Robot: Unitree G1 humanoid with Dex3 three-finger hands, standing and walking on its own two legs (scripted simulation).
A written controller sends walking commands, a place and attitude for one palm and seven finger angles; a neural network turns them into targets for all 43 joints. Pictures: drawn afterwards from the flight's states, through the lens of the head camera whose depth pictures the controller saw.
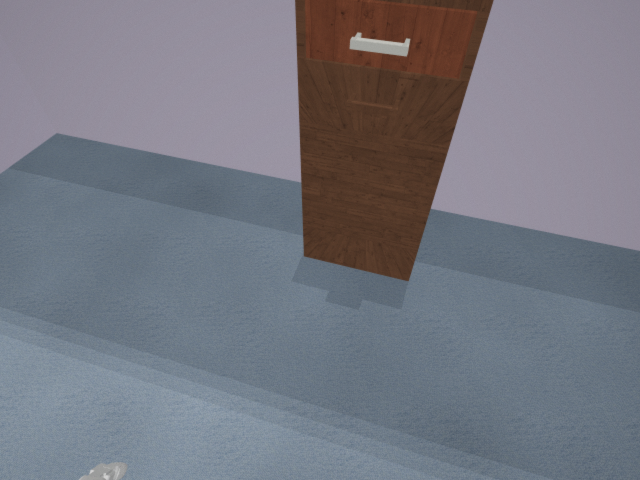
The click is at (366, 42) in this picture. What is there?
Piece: drawer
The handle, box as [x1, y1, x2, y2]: [350, 32, 409, 56]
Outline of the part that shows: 350,39 350,48 406,56 409,39 406,38 404,43 361,38 361,33 358,32 354,37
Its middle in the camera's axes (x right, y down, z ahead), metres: +0.14 -0.45 +0.90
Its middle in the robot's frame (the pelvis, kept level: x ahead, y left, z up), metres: +1.00 -0.08 +0.12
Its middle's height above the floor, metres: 0.89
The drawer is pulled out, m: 0.00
